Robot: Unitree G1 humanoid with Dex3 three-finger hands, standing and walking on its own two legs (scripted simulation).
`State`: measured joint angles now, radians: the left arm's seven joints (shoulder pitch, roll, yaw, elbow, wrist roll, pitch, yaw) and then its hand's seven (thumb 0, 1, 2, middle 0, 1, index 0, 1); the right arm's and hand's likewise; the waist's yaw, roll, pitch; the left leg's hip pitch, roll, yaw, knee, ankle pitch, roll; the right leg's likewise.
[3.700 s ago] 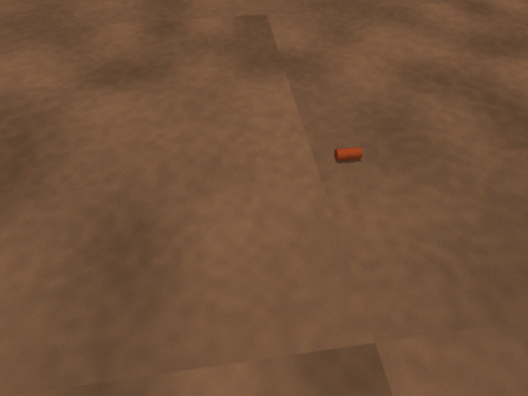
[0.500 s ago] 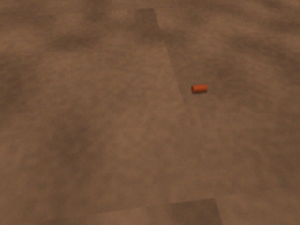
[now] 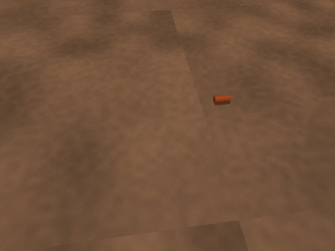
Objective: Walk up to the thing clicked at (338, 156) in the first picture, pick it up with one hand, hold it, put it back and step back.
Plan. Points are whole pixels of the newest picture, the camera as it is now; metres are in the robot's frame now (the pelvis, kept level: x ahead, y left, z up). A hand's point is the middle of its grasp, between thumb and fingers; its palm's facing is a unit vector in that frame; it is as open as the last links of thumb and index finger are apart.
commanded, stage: stand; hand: left
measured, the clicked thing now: (221, 99) +1.37 -0.44 -0.75
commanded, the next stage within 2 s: walk up in 0.02 s
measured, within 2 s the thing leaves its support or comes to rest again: neither
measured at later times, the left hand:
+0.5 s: hand (128, 231) +0.20 +0.13 -0.16, palm faces +0.03 -0.93 -0.36, open 7.4 cm
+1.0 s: hand (160, 172) +0.39 +0.05 -0.17, palm faces -0.02 -0.95 -0.30, open 7.4 cm
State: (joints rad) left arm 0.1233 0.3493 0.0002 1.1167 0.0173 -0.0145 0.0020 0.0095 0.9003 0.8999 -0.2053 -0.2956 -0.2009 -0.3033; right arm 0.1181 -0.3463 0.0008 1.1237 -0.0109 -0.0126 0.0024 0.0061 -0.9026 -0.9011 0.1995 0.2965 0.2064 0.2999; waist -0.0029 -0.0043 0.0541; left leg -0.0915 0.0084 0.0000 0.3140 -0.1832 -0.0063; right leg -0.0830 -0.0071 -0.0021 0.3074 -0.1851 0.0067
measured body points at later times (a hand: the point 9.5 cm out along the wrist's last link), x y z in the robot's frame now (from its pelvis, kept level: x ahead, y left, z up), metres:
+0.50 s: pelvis +0.11 -0.15 -0.03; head +0.11 -0.16 +0.42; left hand +0.20 +0.18 -0.13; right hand +0.14 -0.51 -0.15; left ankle +0.03 +0.03 -0.68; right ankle +0.17 -0.27 -0.75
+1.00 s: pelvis +0.32 -0.23 -0.02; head +0.32 -0.19 +0.43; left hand +0.39 +0.10 -0.15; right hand +0.37 -0.57 -0.09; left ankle +0.33 -0.08 -0.75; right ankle +0.34 -0.37 -0.69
